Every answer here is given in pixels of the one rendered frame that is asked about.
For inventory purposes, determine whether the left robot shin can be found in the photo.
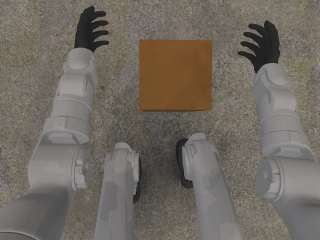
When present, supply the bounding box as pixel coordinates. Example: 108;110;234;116
104;142;138;195

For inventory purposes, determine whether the robot right hand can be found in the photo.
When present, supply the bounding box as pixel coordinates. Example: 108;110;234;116
238;20;280;73

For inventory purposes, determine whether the robot left upper arm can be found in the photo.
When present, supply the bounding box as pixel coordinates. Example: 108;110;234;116
0;143;93;240

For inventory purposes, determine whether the robot left forearm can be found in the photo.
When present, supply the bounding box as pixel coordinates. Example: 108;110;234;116
27;47;99;186

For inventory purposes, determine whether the robot right forearm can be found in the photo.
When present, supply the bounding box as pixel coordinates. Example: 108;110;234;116
252;63;320;167

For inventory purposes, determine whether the robot left hand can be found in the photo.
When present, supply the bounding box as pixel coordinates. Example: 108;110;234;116
74;5;109;53

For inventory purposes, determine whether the robot right upper arm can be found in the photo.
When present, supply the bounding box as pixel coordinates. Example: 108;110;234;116
255;155;320;240

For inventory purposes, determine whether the robot left thigh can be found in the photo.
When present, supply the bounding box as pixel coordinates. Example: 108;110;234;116
93;148;140;240

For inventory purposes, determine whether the carton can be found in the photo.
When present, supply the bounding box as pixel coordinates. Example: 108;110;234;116
139;39;212;112

